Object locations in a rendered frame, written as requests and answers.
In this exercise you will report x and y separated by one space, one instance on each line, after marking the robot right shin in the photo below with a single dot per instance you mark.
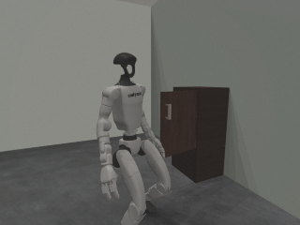
132 215

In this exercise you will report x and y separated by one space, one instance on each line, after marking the right robot forearm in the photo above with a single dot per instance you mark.
105 149

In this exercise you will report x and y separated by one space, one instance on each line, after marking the robot torso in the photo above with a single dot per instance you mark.
127 114

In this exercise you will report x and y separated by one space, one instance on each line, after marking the left robot upper arm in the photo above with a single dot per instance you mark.
143 91

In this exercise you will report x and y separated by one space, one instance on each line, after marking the left robot forearm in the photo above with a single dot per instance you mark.
146 129

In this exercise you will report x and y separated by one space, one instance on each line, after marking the robot right hand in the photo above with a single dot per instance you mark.
108 175

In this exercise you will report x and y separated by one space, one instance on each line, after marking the cupboard door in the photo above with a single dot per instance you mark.
177 135

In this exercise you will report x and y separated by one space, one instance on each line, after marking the right robot upper arm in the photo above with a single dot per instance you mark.
109 96

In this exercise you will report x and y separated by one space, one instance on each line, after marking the handle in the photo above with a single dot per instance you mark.
169 111

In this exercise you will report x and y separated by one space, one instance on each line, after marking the robot left hand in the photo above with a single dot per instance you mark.
158 144

